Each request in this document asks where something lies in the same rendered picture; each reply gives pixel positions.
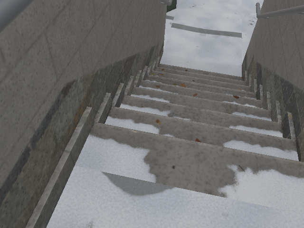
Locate stairs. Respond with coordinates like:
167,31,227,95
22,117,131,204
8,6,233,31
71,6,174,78
104,64,299,161

